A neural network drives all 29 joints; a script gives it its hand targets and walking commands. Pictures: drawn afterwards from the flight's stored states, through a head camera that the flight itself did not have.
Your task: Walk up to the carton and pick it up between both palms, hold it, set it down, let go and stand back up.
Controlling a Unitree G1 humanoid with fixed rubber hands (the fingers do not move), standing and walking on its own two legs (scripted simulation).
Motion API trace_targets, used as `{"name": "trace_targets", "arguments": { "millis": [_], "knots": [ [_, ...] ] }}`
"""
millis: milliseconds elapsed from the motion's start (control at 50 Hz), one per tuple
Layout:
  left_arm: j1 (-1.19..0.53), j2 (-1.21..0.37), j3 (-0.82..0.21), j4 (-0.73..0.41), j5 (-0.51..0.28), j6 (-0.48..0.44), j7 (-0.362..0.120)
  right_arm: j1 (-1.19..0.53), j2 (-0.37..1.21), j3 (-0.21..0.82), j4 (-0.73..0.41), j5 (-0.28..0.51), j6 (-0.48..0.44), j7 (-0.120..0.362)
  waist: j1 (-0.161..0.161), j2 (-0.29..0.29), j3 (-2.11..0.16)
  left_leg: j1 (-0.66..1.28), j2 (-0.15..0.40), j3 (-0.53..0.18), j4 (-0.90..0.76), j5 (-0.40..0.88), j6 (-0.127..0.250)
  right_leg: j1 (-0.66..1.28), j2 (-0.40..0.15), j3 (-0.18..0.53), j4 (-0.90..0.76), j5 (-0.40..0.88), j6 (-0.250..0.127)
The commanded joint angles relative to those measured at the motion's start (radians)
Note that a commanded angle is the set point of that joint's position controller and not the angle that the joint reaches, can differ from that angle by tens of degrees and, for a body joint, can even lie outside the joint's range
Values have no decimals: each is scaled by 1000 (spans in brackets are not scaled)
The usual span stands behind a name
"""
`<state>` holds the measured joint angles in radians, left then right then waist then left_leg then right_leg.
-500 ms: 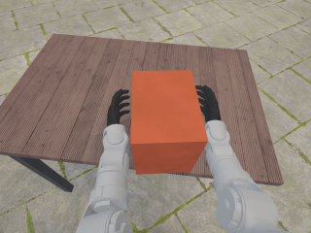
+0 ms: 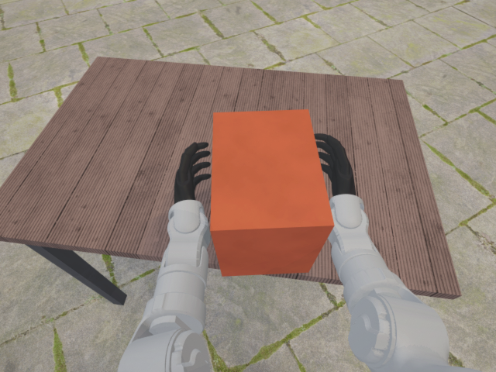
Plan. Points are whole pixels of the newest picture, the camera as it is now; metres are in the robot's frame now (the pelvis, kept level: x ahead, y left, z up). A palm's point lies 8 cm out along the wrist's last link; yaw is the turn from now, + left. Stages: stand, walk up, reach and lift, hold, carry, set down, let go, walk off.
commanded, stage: reach and lift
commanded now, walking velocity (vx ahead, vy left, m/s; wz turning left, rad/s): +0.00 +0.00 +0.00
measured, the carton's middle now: (263, 196) +0.41 +0.02 +0.02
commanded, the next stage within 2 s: none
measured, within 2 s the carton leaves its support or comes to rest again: leaves its support in 0.06 s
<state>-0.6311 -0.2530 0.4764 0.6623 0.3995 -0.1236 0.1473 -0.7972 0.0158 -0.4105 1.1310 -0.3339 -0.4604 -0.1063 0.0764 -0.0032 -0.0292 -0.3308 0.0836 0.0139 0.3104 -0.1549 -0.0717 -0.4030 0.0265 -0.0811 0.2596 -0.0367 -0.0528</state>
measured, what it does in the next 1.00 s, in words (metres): stands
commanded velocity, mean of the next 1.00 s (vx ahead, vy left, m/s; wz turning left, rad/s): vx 0.00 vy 0.00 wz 0.00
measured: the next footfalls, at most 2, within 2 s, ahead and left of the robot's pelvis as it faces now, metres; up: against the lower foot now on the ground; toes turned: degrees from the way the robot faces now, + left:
none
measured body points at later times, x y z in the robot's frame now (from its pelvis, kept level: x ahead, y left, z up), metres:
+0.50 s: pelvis -0.02 -0.01 -0.01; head +0.05 +0.00 +0.44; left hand +0.38 +0.15 +0.06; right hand +0.43 -0.10 +0.08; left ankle -0.01 +0.16 -0.75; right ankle +0.05 -0.09 -0.75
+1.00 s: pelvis -0.01 +0.01 +0.00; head +0.04 +0.03 +0.44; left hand +0.39 +0.16 +0.06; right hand +0.40 -0.10 +0.07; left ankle -0.01 +0.16 -0.75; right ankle +0.05 -0.08 -0.75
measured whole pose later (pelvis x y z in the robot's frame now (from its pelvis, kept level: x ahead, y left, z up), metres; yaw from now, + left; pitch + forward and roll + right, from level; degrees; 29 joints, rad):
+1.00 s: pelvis -0.01 +0.01 +0.00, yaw +2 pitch +12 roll -1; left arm -0.60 -0.09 0.28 0.76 0.20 -0.17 0.14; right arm -0.69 0.04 -0.16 1.05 -0.14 -0.42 -0.24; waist -0.02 -0.02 -0.13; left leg -0.44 0.07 0.00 0.40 -0.17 -0.05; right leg -0.47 0.00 -0.12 0.30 -0.04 -0.03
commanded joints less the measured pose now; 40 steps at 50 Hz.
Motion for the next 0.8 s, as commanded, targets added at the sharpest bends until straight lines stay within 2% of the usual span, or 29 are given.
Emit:
{"name": "trace_targets", "arguments": {
  "millis": [0,40,80,140,180,220,240,280,400,480,520,600,620,680,720,740,760,780],
  "knots": [
    [-547,-459,-339,-27,30,-134,-88,-554,477,288,-53,-118,-165,115,10,-52,-707,-61,-68,120,-18,244,38,611,-19,-47,117,470,59],
    [-560,-457,-329,-17,37,-165,-89,-564,473,288,-22,-135,-199,109,15,-66,-721,-85,-68,124,-24,225,42,601,-19,-47,119,454,59],
    [-584,-460,-329,-5,37,-193,-92,-565,475,262,11,-166,-225,100,-1,-74,-720,-95,-69,126,-27,201,39,585,-16,-54,114,416,59],
    [-616,-440,-298,20,43,-226,-89,-598,465,239,33,-199,-256,98,22,-86,-742,-118,-73,138,-32,145,49,533,-13,-56,102,292,61],
    [-637,-426,-283,57,49,-236,-87,-616,456,209,73,-218,-266,97,24,-82,-712,-123,-73,144,-31,112,51,499,-14,-57,92,211,56],
    [-672,-420,-281,57,46,-248,-85,-619,454,181,106,-237,-268,96,20,-74,-728,-129,-75,149,-32,82,53,464,-14,-54,80,124,56],
    [-679,-408,-261,67,50,-249,-84,-626,453,170,125,-246,-266,98,27,-90,-716,-137,-77,153,-30,59,60,454,-13,-52,77,75,58],
    [-697,-401,-261,62,46,-256,-78,-626,447,143,167,-258,-267,102,28,-78,-740,-129,-78,155,-26,54,57,421,-12,-57,75,27,56],
    [-674,-377,-250,107,38,-256,-79,-639,441,156,227,-239,-264,94,30,-82,-746,-185,-88,147,-6,44,66,451,-17,-40,92,69,66],
    [-678,-372,-271,123,25,-250,-93,-630,457,171,231,-234,-253,81,3,-92,-746,-199,-96,137,-9,33,69,480,-19,-36,102,129,79],
    [-699,-377,-296,95,17,-253,-99,-610,470,180,245,-222,-246,77,-13,-69,-751,-175,-99,130,-9,52,62,484,-22,-33,104,161,78],
    [-655,-385,-317,115,5,-236,-113,-619,484,241,187,-189,-242,63,-11,-75,-764,-179,-105,118,-5,60,65,510,-25,-31,111,244,86],
    [-645,-382,-327,123,1,-233,-119,-600,501,259,178,-176,-239,57,-21,-69,-750,-183,-107,114,-3,71,68,527,-27,-28,117,290,89],
    [-633,-399,-370,114,-23,-223,-123,-607,510,323,122,-135,-233,49,-17,-56,-789,-172,-106,100,4,110,61,535,-18,-35,132,371,89],
    [-635,-401,-400,105,-40,-214,-124,-600,527,363,76,-106,-217,44,-26,-48,-792,-156,-108,92,13,125,59,534,-16,-32,134,397,89],
    [-664,-412,-436,67,-63,-213,-125,-607,547,381,26,-89,-211,38,-46,-42,-822,-137,-110,85,25,140,54,536,-16,-30,134,408,90],
    [-655,-414,-434,91,-60,-206,-122,-609,539,400,21,-77,-201,40,-31,-32,-809,-131,-108,80,28,146,55,517,-15,-28,131,394,83],
    [-631,-416,-447,87,-64,-196,-123,-598,557,436,-25,-59,-187,36,-34,-43,-812,-117,-107,76,36,168,60,537,-11,-28,132,427,86]
  ]
}}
